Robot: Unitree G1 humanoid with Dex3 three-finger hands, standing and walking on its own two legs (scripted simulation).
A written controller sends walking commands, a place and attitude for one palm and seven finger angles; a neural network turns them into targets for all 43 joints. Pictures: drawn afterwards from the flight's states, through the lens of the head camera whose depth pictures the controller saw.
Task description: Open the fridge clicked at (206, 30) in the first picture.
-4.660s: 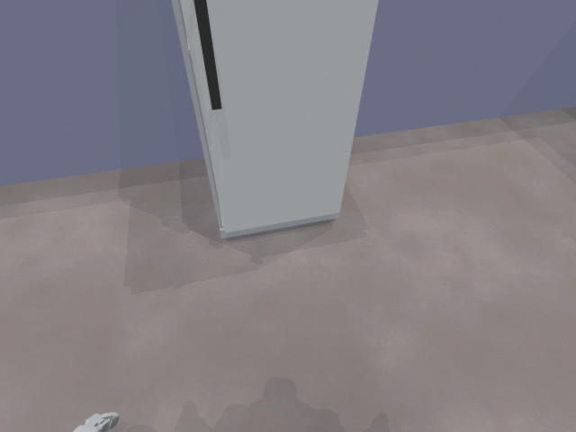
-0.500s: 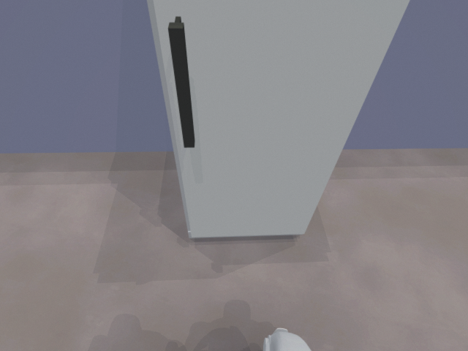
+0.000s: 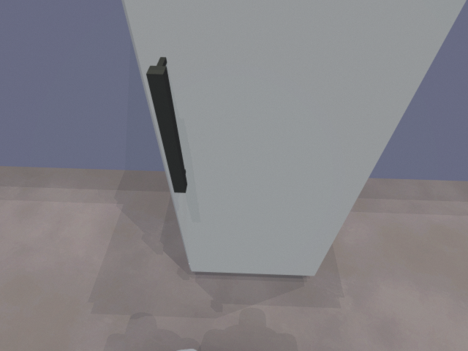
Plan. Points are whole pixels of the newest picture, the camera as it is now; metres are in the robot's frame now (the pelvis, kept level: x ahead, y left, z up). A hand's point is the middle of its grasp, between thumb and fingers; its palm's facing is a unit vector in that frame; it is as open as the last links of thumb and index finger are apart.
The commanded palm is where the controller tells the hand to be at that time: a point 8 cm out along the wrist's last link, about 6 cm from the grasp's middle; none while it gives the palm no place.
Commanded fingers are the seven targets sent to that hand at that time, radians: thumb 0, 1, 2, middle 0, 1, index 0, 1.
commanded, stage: come to a stop and stand still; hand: left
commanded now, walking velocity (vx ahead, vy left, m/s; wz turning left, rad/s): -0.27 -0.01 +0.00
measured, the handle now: (173, 133) +0.50 +0.17 +0.09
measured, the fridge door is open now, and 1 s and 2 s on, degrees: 0 0 0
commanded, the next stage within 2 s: none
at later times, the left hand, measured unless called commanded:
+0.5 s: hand out of the picture +0.00 +0.18 -0.17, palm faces +0.03 -0.96 -0.29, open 7.4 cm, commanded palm none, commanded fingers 0.00 0.90 0.90 -0.20 -0.30 -0.20 -0.30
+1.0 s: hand out of the picture -0.07 +0.16 -0.17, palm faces +0.04 -0.98 -0.19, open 7.3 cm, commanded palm none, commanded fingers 0.00 0.90 0.90 -0.20 -0.30 -0.20 -0.30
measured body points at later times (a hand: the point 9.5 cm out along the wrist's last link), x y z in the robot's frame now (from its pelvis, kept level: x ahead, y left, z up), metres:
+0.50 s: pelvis -0.02 -0.02 -0.01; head -0.01 -0.04 +0.44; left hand +0.00 +0.23 -0.15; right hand +0.03 -0.25 -0.17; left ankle +0.04 +0.12 -0.72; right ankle -0.02 -0.10 -0.74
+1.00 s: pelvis -0.07 -0.01 +0.00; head -0.08 -0.01 +0.45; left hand -0.08 +0.21 -0.16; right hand -0.10 -0.21 -0.16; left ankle -0.07 +0.12 -0.74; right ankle -0.02 -0.10 -0.74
